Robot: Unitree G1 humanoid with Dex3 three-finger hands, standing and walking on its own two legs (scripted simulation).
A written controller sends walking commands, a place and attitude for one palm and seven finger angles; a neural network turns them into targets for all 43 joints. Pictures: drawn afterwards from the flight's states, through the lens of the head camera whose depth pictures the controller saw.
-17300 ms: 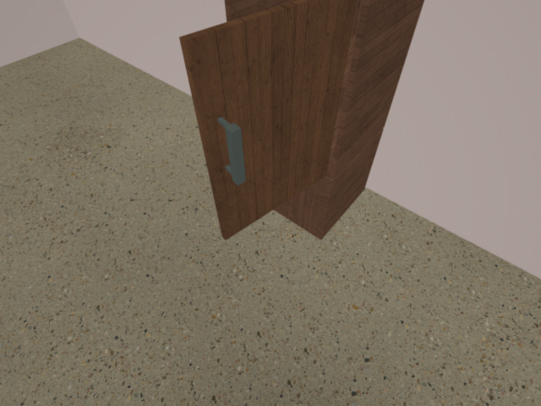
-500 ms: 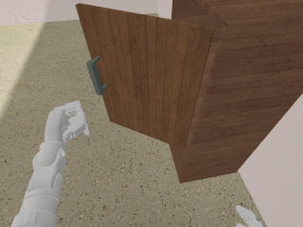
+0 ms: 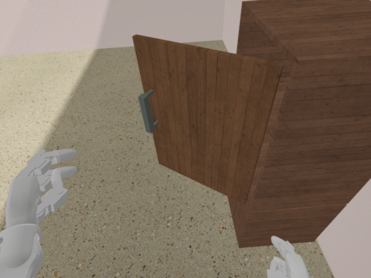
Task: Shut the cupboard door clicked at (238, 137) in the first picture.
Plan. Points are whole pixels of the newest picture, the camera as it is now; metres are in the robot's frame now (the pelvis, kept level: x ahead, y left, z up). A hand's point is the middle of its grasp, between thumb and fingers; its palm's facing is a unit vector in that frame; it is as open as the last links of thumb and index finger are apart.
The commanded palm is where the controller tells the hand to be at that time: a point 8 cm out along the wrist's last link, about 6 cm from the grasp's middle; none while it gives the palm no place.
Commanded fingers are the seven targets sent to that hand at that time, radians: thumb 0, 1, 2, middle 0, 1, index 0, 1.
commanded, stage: draw the hand back to the body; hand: left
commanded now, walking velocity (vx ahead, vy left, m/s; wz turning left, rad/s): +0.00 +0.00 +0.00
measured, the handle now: (150, 111) +0.64 +0.21 +0.00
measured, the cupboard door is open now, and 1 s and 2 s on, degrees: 55 55 55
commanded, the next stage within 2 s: step back with the hand held close in 0.50 s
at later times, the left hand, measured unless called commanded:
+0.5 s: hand (47, 205) +0.18 +0.25 +0.15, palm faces +0.45 -0.80 -0.39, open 7.4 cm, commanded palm +0.13 +0.29 +0.17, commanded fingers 0.00 0.90 0.90 -0.20 -0.30 -0.20 -0.30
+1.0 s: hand (34, 205) +0.18 +0.28 +0.15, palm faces +0.36 -0.78 -0.50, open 7.4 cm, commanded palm +0.12 +0.31 +0.17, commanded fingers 0.00 0.90 0.90 -0.20 -0.30 -0.20 -0.30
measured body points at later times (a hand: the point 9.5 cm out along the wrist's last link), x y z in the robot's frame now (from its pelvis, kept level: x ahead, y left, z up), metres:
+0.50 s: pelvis -0.01 -0.01 +0.00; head -0.03 -0.03 +0.45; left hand +0.15 +0.29 +0.18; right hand +0.17 -0.23 -0.09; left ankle -0.03 +0.09 -0.74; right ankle -0.01 -0.12 -0.74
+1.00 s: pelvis -0.03 +0.02 -0.01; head -0.01 +0.00 +0.44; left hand +0.16 +0.32 +0.18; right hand +0.14 -0.24 -0.09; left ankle -0.03 +0.10 -0.74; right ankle -0.01 -0.12 -0.74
